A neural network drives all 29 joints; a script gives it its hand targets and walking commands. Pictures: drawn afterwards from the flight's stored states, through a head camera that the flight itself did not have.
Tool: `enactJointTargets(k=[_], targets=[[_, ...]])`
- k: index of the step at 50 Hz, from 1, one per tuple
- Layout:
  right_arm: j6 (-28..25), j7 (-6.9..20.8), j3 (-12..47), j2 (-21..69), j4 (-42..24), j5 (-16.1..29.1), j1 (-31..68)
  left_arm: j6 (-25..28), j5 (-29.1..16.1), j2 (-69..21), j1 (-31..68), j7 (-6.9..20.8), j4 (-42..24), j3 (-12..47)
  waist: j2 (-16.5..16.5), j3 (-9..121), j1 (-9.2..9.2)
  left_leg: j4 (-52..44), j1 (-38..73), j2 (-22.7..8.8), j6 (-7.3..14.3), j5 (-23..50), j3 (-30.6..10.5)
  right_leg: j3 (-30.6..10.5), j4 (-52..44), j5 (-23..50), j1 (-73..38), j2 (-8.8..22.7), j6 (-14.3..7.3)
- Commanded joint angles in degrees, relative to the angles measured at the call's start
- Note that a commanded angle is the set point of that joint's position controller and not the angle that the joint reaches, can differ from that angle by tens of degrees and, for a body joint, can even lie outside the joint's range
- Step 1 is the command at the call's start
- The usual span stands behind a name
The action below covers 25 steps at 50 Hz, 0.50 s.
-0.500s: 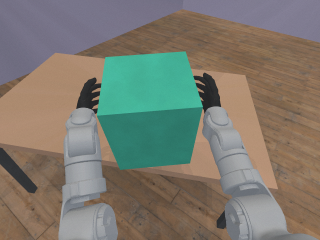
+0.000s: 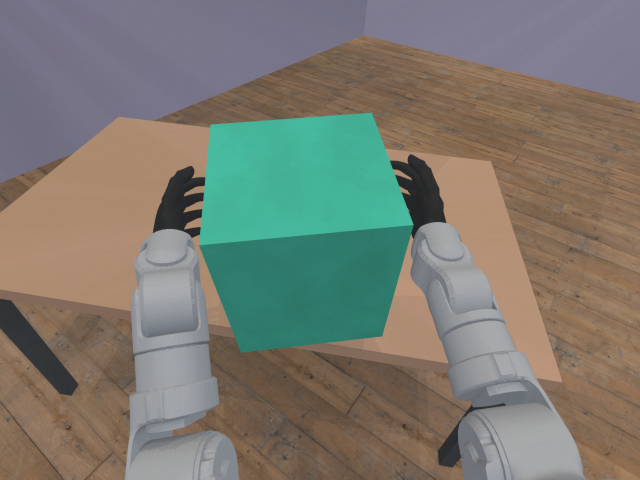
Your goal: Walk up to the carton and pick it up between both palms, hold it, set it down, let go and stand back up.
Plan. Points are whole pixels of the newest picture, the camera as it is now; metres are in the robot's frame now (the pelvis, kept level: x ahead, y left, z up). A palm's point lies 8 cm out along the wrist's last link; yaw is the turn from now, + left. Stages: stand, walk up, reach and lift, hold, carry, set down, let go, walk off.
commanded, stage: hold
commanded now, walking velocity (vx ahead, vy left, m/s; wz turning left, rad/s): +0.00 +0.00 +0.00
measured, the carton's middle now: (303, 238) +0.40 +0.01 +0.11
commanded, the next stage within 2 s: set down in 1.32 s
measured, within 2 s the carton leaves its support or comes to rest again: neither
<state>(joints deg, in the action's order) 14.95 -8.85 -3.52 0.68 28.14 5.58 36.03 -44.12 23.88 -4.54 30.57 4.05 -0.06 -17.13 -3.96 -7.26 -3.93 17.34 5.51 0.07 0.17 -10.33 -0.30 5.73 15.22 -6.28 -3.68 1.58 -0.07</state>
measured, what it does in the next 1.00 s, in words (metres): stands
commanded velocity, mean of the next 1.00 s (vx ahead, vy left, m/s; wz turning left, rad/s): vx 0.00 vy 0.00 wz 0.00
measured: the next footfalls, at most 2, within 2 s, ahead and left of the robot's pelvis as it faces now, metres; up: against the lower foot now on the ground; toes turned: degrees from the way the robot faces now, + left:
none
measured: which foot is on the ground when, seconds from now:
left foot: down 0.00-1.00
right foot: down 0.00-1.00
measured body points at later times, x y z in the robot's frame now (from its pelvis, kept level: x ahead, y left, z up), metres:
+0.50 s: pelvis +0.00 -0.02 +0.00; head -0.03 +0.00 +0.45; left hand +0.37 +0.16 +0.17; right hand +0.38 -0.14 +0.18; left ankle +0.01 +0.11 -0.75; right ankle +0.04 -0.12 -0.75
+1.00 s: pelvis +0.00 -0.01 +0.00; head -0.03 +0.02 +0.45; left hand +0.37 +0.15 +0.18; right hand +0.38 -0.15 +0.18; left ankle +0.01 +0.11 -0.75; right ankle +0.04 -0.12 -0.75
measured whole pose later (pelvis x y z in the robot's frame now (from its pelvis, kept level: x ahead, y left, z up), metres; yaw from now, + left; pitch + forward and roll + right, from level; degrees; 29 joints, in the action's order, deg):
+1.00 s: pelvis +0.00 -0.01 +0.00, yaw -1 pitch -11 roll +0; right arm 13.0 -9.2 -3.4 -0.8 30.5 5.8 38.6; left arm -41.8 22.6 -4.6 33.7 2.4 2.9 -17.9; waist -3.4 -6.8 -4.0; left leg 18.2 3.3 -0.7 -0.2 -10.4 0.4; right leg 5.0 15.6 -5.9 -1.3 0.8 -0.6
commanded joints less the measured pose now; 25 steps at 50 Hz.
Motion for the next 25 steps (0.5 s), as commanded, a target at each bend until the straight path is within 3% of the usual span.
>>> enactJointTargets(k=[1,5,7,10,13,16,20,22,25], targets=[[-5.6,8.5,15.2,24.1,-16.0,1.5,40.5,6.1,-13.5,-24.5,41.8,7.3,-7.1,28.2,7.8,23.4,-2.84,-4.1,-6.4,0.3,-3.3,7.8,2.9,2.6,0.6,-1.0,-8.1,-3.8,0.1],[-7.5,8.0,20.1,26.8,-19.9,2.5,45.4,9.2,-16.1,-25.2,44.4,4.4,-8.3,31.3,6.7,35.3,-1.18,1.4,1.4,1.4,-2.6,17.8,2.5,2.2,1.0,5.7,-6.3,-4.5,0.3],[-6.5,7.4,21.1,26.5,-17.1,1.9,44.2,8.8,-14.7,-22.9,41.3,4.3,-4.4,27.2,4.1,32.5,0.41,0.5,-3.4,2.1,-0.8,14.1,3.1,1.2,1.1,6.4,-9.4,-3.9,0.8],[-4.2,7.0,19.0,26.4,-9.4,0.4,40.1,6.6,-10.3,-18.7,37.1,6.0,2.3,17.4,0.4,22.7,2.53,-4.6,-12.5,2.5,1.7,1.6,4.6,0.2,0.3,1.6,-12.2,-2.1,1.8],[-2.9,6.8,18.1,26.9,-6.6,1.0,38.1,5.0,-8.1,-17.3,36.7,8.0,3.3,13.3,0.1,19.3,3.32,-6.0,-12.5,2.8,2.1,0.7,5.3,0.0,-1.2,-0.8,-11.8,-1.4,2.1],[-3.3,5.5,19.2,28.2,-9.2,2.3,39.6,5.4,-8.7,-17.8,37.9,9.3,1.3,14.8,0.8,21.5,2.37,-4.4,-10.4,3.3,1.4,4.9,5.1,0.1,-0.4,7.1,-14.7,-1.3,2.9],[-4.5,3.4,21.9,29.5,-15.8,4.3,40.6,7.2,-12.1,-19.5,39.8,9.8,-4.2,20.8,2.7,28.0,-0.7,-1.0,-7.4,3.8,-0.3,12.6,4.2,0.4,2.0,19.8,-17.9,-1.5,4.2],[-4.6,2.8,22.3,29.4,-17.4,4.6,39.2,8.0,-13.6,-20.0,40.2,9.6,-6.2,23.3,4.0,29.4,-2.3,-0.2,-6.9,4.0,-1.2,14.2,3.7,0.6,2.5,21.3,-17.7,-1.6,4.3],[-4.0,2.8,20.9,28.2,-17.0,3.5,36.1,8.5,-14.0,-20.0,39.6,9.4,-6.2,24.9,5.5,26.7,-4.04,-0.6,-7.6,3.8,-2.1,12.7,3.2,1.1,2.0,17.3,-15.7,-1.9,3.7]])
